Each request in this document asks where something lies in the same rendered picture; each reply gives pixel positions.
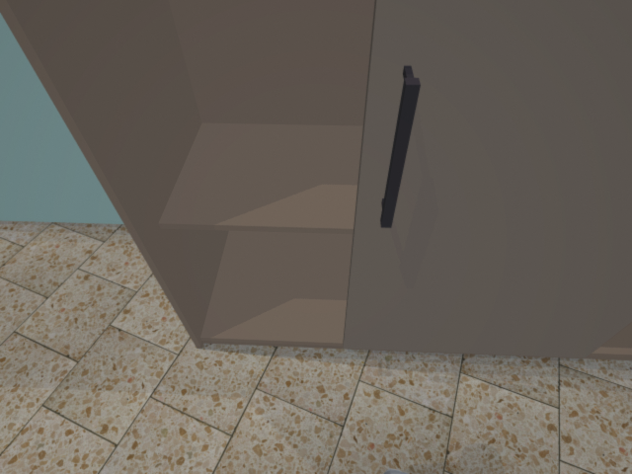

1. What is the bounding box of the handle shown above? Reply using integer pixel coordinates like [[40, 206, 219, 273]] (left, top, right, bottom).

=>
[[380, 66, 421, 228]]

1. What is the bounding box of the wardrobe door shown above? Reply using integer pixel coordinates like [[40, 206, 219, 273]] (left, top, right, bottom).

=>
[[343, 0, 632, 358], [601, 322, 632, 348]]

